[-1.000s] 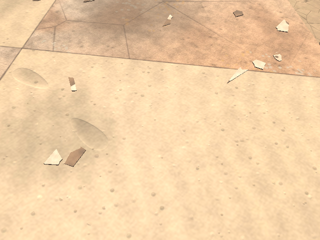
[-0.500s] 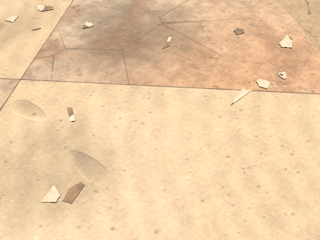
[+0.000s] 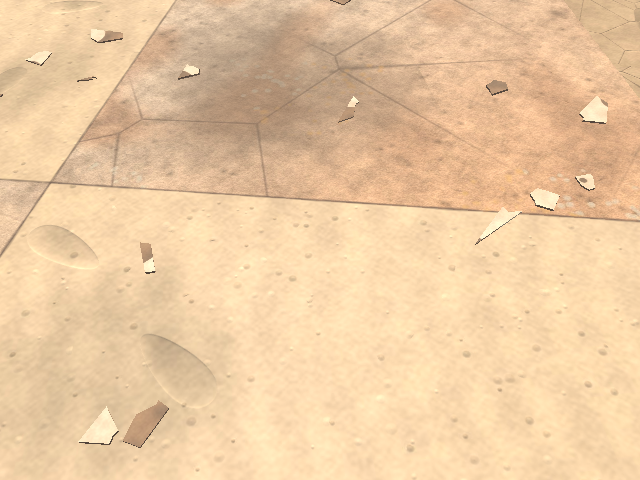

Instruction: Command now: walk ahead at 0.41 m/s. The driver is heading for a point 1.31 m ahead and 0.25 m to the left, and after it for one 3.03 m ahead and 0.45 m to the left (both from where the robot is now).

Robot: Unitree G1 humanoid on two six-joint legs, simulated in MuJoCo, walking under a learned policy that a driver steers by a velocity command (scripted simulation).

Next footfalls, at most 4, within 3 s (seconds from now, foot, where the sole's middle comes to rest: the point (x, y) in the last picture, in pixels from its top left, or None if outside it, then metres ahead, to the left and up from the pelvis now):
0.32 left None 0.33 0.17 -0.78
0.92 right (380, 421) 0.64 -0.07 -0.78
1.46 left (272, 313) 0.93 0.19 -0.78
1.92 right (316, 237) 1.18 0.08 -0.78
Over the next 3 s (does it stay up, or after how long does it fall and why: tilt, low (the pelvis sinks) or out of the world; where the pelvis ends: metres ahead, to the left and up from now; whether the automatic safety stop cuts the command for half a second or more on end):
stays up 1.26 0.29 -0.02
